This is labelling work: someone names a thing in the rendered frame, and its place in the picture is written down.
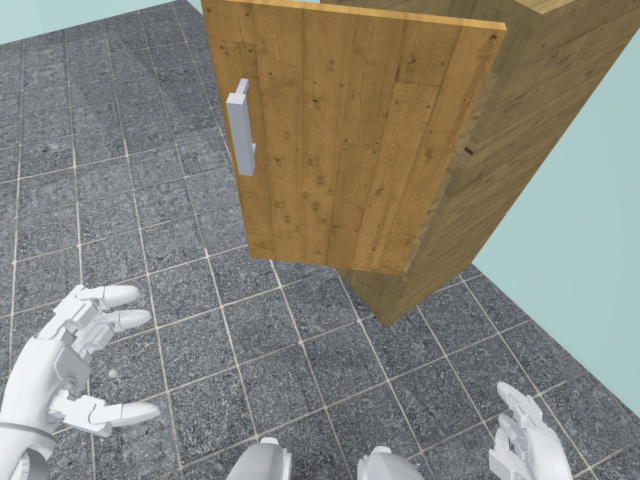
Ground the robot left forearm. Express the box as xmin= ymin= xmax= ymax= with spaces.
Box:
xmin=0 ymin=423 xmax=57 ymax=480

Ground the robot right shin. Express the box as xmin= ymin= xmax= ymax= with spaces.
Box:
xmin=369 ymin=446 xmax=391 ymax=457

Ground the right robot hand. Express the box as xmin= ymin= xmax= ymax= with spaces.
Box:
xmin=489 ymin=381 xmax=573 ymax=480

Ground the handle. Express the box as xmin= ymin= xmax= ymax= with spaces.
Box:
xmin=226 ymin=78 xmax=256 ymax=176

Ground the robot left thigh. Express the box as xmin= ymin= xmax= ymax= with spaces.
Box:
xmin=226 ymin=443 xmax=292 ymax=480

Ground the left robot hand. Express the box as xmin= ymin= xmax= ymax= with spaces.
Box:
xmin=0 ymin=284 xmax=161 ymax=437

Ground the cupboard door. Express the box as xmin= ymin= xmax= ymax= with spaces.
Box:
xmin=201 ymin=0 xmax=507 ymax=275

